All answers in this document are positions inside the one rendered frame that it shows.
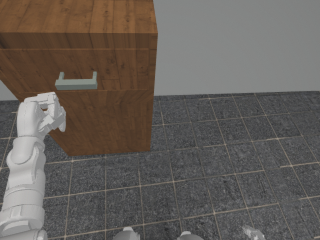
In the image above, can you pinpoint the left robot shin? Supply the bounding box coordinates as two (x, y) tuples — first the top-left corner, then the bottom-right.
(123, 227), (133, 231)

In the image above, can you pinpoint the cabinet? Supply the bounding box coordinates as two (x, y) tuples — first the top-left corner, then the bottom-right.
(0, 0), (158, 156)

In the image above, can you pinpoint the left robot hand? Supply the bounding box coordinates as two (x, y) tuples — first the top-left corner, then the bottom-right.
(16, 92), (66, 141)

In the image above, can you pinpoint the handle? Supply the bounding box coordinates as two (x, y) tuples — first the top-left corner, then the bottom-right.
(55, 71), (98, 90)

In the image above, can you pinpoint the robot left thigh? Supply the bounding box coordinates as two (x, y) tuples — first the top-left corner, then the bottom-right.
(112, 230), (140, 240)

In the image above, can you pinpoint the left robot forearm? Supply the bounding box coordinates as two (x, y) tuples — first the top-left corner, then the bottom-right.
(0, 135), (46, 238)

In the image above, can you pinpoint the drawer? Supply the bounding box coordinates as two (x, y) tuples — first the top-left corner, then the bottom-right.
(0, 48), (149, 93)

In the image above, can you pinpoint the left robot upper arm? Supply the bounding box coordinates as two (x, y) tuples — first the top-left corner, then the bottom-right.
(0, 228), (48, 240)

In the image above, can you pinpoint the right robot hand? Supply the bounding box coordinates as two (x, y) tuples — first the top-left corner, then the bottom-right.
(242, 224), (266, 240)

